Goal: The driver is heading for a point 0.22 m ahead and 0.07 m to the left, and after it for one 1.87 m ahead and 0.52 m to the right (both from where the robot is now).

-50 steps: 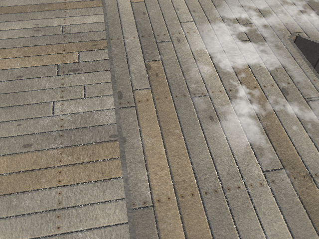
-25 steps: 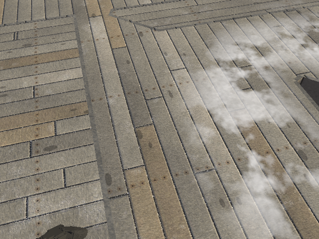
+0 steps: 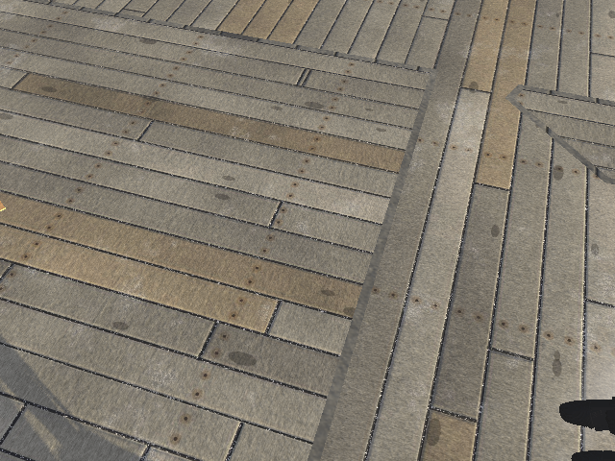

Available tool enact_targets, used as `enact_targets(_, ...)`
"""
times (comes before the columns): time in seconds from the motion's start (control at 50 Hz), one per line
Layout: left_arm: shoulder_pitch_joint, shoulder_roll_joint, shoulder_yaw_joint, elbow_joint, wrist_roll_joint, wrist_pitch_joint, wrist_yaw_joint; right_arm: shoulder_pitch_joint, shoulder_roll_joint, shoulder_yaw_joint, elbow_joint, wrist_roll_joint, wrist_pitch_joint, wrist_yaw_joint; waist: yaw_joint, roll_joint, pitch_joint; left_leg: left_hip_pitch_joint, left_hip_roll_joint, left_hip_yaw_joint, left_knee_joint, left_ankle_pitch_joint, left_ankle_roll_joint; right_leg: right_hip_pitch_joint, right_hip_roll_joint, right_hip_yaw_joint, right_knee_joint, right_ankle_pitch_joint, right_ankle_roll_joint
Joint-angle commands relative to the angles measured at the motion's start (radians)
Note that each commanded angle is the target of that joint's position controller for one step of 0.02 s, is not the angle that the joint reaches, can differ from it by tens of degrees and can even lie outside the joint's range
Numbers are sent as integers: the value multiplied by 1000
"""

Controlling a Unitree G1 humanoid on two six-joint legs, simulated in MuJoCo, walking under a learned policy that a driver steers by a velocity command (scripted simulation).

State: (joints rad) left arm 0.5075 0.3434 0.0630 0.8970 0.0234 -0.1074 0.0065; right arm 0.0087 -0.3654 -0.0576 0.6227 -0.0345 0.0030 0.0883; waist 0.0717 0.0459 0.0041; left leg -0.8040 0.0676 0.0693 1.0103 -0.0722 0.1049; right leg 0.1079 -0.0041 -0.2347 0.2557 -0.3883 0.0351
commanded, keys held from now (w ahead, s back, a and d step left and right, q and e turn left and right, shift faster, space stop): e+shift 0.90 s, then shift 0.10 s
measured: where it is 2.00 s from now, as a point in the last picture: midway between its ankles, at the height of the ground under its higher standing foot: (346, 408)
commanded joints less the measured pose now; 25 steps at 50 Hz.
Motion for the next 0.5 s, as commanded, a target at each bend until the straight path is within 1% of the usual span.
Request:
enact_targets(0.02, -123, 58, -9, -81, 0, -33, 1, -60, 43, 42, -70, -8, -15, 22, -84, -54, 148, 245, -64, 94, -231, 107, 36, -243, -186, -19, -120, 933, -67)
enact_targets(0.04, -109, 96, -5, -76, -3, -34, 6, -2, 45, 44, -49, -18, -24, 19, -118, -83, 113, 380, -110, 89, -280, 112, 45, -245, -211, -4, -52, 1140, -76)
enact_targets(0.06, -95, 135, 0, -69, -9, -26, 11, 100, 20, 35, -2, -28, -35, 10, -163, -93, 57, 510, -169, 93, -313, 84, 51, -228, -214, 8, 78, 1303, -81)
enact_targets(0.08, -98, 167, 2, -64, -12, -14, 15, 270, -5, 22, 62, -35, -44, -6, -240, -108, -32, 705, -193, 43, -359, 83, 72, -242, -228, 24, 280, 1344, -91)
enact_targets(0.1, -130, 166, -3, -67, -26, -6, 16, 439, -31, 9, 129, -42, -51, -27, -323, -106, -91, 896, -154, -26, -482, 211, 97, -301, -203, 9, 526, 1220, -93)
enact_targets(0.12, -64, 84, -14, -70, -23, 5, 8, 425, -116, -11, 149, -47, -51, -50, -244, 43, -158, 1081, 38, -175, -430, 546, 112, -467, -56, 9, 924, 197, -74)
enact_targets(0.14, 146, 50, -39, -65, -47, -15, -5, 341, -198, -16, 23, 11, -58, -78, -157, 244, -484, 1429, 380, -646, -285, 1020, 296, -715, 31, 350, 1315, -308, -49)
enact_targets(0.16, 36, 166, -8, -62, -92, -24, -8, 371, -146, -22, 34, 14, -48, -76, -258, 58, -611, 1356, 389, -618, -429, 899, 339, -712, 32, 492, 1343, -257, -44)
enact_targets(0.18, -58, 149, -3, -101, -117, -18, 0, 307, -140, -22, 55, 22, -63, -65, -203, -27, -414, 1167, 349, -523, -514, 718, 314, -756, -15, 441, 1248, -186, -29)
enact_targets(0.2, -111, 106, -6, -106, -101, -4, 17, 217, -95, -15, 70, 43, -80, -63, -134, -122, -218, 942, 300, -429, -584, 598, 250, -771, -74, 374, 1146, -115, -4)
enact_targets(0.22, -94, 81, -2, -81, -85, 23, 28, 157, -30, 2, 68, 42, -94, -63, -87, -119, -132, 788, 277, -343, -633, 572, 224, -726, -103, 351, 1115, -81, 14)
enact_targets(0.24, -54, 58, 0, -60, -72, 51, 29, 137, -2, 7, 71, 27, -104, -57, -56, -97, -90, 646, 251, -263, -676, 593, 196, -625, -123, 346, 1093, -45, 24)
enact_targets(0.26, -22, 19, 1, -58, -65, 71, 30, 105, 12, 6, 72, 18, -107, -53, -25, -59, -77, 564, 233, -195, -712, 578, 180, -579, -129, 334, 1062, -18, 35)
enact_targets(0.28, -25, -3, 3, -66, -64, 86, 33, 69, 18, 6, 75, 14, -110, -53, -9, -30, -52, 494, 217, -131, -741, 569, 171, -569, -131, 316, 1032, -4, 42)
enact_targets(0.3, -55, -11, 7, -86, -61, 92, 37, 43, 18, 4, 78, 9, -112, -61, -3, -13, -31, 463, 202, -73, -761, 577, 161, -592, -129, 303, 994, 38, 47)
enact_targets(0.32, -88, -20, 8, -110, -57, 93, 38, 31, 14, 2, 84, 6, -111, -74, 1, 0, -23, 465, 186, -19, -767, 591, 144, -619, -132, 292, 936, 102, 48)
enact_targets(0.36, -131, -29, 9, -139, -47, 87, 29, 10, 10, -2, 89, 8, -95, -104, -4, 19, -38, 504, 134, 79, -753, 532, 115, -620, -128, 256, 769, 264, 38)
enact_targets(0.38, -154, -33, 8, -146, -43, 83, 20, 9, 8, -3, 89, 11, -85, -116, -18, 20, -52, 534, 119, 113, -742, 499, 105, -606, -118, 233, 684, 349, 29)
enact_targets(0.42, -209, -38, 8, -171, -38, 83, -2, 30, -5, -8, 99, 24, -62, -133, -52, 21, -68, 626, 138, 134, -714, 469, 98, -610, -101, 204, 556, 438, 12)
enact_targets(0.46, -247, -18, 15, -205, -38, 92, -26, 46, -25, -16, 110, 37, -40, -135, -66, 28, -60, 700, 178, 133, -673, 440, 88, -627, -95, 186, 485, 407, -12)
enact_targets(0.5, -252, 18, 30, -236, -38, 103, -46, 37, -44, -27, 109, 55, -22, -135, -55, 38, -48, 739, 213, 129, -604, 463, 64, -619, -76, 160, 455, 306, -48)
Keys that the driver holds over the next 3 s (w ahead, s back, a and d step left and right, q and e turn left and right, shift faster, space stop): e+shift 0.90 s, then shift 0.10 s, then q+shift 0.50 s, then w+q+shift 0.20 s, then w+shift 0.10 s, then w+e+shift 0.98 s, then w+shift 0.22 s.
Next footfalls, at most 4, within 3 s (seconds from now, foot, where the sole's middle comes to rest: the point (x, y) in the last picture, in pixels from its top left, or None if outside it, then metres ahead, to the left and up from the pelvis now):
0.12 left None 0.32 0.07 -0.76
0.56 right None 0.49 -0.15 -0.76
1.08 left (331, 407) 0.60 0.03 -0.76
1.46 right None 0.46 -0.14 -0.76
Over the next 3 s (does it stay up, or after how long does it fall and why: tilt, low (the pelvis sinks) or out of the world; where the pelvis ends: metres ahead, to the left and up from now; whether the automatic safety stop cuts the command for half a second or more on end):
stays up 1.48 -0.24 0.00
